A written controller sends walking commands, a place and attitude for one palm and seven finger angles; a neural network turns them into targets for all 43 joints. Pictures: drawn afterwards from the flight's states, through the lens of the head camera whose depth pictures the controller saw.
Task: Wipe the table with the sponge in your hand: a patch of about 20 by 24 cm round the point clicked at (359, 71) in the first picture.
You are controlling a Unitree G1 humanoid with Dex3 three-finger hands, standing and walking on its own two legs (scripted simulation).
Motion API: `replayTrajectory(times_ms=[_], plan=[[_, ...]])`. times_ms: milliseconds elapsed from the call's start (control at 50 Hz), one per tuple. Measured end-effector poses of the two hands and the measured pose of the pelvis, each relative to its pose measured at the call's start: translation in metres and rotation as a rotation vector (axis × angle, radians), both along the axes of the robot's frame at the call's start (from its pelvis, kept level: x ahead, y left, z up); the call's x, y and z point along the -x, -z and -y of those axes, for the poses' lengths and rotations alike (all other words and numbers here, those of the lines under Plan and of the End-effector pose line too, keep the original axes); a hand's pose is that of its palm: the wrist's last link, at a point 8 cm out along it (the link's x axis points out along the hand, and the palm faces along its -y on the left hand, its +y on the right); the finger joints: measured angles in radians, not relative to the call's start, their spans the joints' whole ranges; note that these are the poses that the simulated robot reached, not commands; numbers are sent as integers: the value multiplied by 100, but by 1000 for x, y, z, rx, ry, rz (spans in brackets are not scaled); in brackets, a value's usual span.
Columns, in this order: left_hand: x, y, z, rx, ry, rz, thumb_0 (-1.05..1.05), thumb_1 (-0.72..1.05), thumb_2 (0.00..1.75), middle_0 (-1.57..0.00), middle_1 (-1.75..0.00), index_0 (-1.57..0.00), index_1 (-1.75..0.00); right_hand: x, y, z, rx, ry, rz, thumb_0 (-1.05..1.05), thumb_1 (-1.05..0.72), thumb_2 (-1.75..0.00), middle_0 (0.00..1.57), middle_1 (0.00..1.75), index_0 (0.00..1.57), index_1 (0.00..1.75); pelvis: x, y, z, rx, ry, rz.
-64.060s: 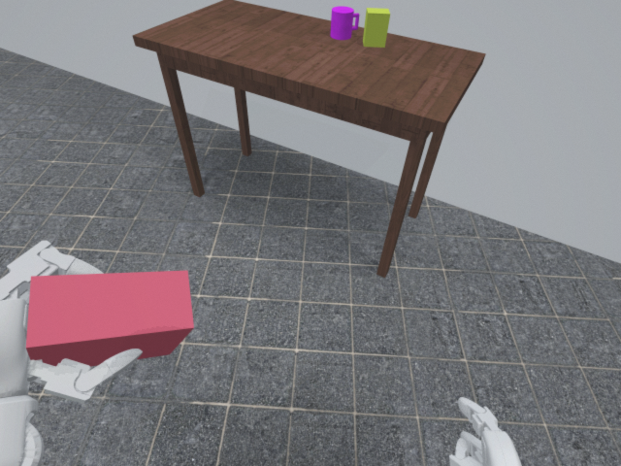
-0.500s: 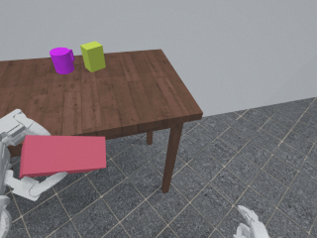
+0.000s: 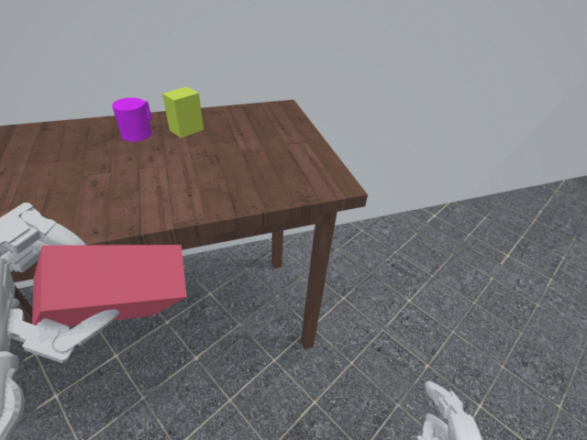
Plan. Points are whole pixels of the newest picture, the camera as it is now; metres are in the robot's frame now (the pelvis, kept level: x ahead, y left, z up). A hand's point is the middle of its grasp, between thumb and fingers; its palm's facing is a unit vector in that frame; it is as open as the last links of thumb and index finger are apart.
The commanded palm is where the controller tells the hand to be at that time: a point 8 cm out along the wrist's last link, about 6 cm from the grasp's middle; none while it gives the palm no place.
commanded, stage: stop stepping back and stand still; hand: left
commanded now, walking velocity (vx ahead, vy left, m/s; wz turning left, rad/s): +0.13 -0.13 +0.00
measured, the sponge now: (128, 285) +0.24 +0.20 +0.15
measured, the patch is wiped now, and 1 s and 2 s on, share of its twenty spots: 1.00 1.00 1.00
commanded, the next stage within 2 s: stand and wait in 0.14 s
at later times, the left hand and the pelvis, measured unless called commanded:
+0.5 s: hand (66, 278) +0.22 +0.25 +0.19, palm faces +0.41 -0.83 -0.37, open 9.8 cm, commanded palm +0.17 +0.29 +0.21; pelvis +0.01 +0.01 +0.00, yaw +1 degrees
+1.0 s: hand (66, 276) +0.23 +0.25 +0.18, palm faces +0.39 -0.84 -0.36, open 9.8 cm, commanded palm +0.18 +0.30 +0.21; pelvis +0.02 +0.02 +0.01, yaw +0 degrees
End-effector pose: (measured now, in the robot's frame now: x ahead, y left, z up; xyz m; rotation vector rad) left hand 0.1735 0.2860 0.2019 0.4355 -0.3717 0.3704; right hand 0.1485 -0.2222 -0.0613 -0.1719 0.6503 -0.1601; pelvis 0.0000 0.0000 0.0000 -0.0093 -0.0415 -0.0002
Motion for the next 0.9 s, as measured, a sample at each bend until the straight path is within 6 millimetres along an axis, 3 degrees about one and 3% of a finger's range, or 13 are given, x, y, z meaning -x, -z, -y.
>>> replayTrajectory(times_ms=[60, 160, 260, 320, 420, 660, 900], plan=[[2, 1, 5, 18, -6, -47, -1, -53, 106, -76, -136, -79, -139, 6, 1, -5, -30, -16, -17, 1, -91, -90, 21, 30, 20, 30, 0, -5, 2, 12, -6, -9], [13, 8, 20, -10, 25, -69, -1, -53, 106, -76, -137, -79, -139, 10, 21, 2, -14, -60, -92, 1, -90, -90, 21, 30, 20, 30, 8, 5, 8, 18, -17, -13], [16, 5, 14, 28, 24, -38, -1, -53, 106, -76, -136, -79, -139, 16, 17, 11, 35, -20, -151, 1, -91, -90, 21, 30, 20, 30, 3, -2, 3, 2, -8, -14], [9, 6, 4, 20, 15, -11, -1, -53, 106, -76, -136, -79, -139, 10, 16, 16, 77, 5, -113, 2, -91, -90, 21, 30, 20, 30, 1, 5, -6, 26, -16, -13], [-5, 6, -6, 0, -24, -44, -1, -53, 106, -76, -136, -79, -139, -3, 11, 8, 47, 24, -80, 2, -91, -90, 20, 30, 20, 30, -7, 1, -9, 6, -12, -13], [-18, 4, 2, -3, 10, -84, -1, -53, 106, -76, -137, -79, -139, -40, 6, -13, -6, -35, -56, 1, -91, -90, 21, 30, 20, 30, -21, -5, -11, 9, -4, -28], [-16, 5, -4, 11, -7, -97, -1, -53, 106, -76, -137, -79, -140, -42, 1, -9, 14, -30, -50, 1, -91, -90, 21, 30, 20, 30, -20, -7, -15, 10, -3, -30]])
